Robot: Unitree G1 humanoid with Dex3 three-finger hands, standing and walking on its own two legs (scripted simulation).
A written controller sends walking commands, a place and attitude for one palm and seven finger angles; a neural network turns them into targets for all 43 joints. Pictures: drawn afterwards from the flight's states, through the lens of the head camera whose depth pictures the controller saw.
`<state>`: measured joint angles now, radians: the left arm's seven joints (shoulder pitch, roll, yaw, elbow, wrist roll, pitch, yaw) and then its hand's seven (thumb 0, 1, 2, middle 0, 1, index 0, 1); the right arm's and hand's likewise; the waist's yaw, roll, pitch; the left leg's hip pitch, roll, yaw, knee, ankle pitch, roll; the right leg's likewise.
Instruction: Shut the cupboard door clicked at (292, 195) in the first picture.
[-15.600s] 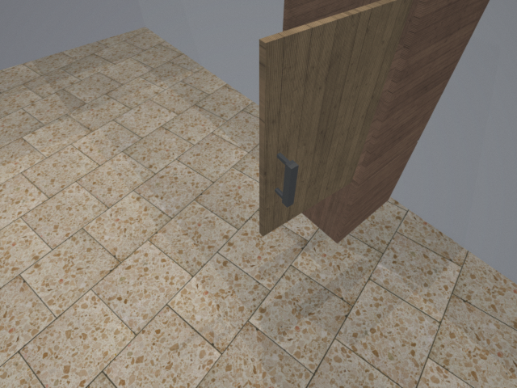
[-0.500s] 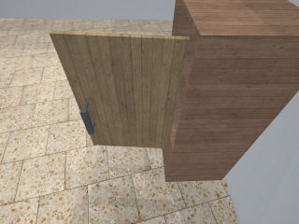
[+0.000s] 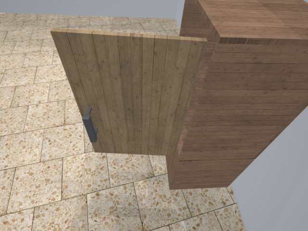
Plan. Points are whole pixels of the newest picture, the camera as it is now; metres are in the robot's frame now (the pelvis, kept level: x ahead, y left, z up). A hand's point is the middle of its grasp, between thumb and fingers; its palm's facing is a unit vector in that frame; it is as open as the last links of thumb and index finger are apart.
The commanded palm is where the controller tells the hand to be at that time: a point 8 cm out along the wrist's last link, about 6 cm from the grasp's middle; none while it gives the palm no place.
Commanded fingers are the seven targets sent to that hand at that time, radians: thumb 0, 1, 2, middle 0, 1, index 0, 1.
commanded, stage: come to a stop and stand still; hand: left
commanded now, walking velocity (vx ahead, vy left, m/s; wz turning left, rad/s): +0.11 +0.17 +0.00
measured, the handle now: (91, 125) +0.47 +0.26 -0.09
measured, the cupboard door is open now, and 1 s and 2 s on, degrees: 85 85 85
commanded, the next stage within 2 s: look again from close up in 0.98 s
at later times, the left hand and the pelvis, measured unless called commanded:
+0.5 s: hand out of the picture +0.10 +0.18 -0.18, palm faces +0.03 -0.98 -0.19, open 7.3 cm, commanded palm none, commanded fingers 0.00 0.90 0.90 -0.20 -0.30 -0.20 -0.30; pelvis +0.03 +0.01 -0.01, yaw +2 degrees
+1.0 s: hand out of the picture +0.02 +0.21 -0.16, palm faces +0.01 -0.97 -0.24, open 7.4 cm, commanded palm none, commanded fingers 0.00 0.90 0.90 -0.20 -0.30 -0.20 -0.30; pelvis +0.02 +0.03 +0.00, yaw +0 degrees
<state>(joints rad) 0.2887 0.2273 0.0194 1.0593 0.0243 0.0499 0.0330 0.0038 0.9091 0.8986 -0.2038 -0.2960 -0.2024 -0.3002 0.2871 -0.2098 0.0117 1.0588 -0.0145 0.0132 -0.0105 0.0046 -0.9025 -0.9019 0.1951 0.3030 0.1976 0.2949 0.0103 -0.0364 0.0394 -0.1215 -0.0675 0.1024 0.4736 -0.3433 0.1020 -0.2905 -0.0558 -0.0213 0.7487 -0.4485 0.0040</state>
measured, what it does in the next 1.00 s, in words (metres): steps on the spot: right foot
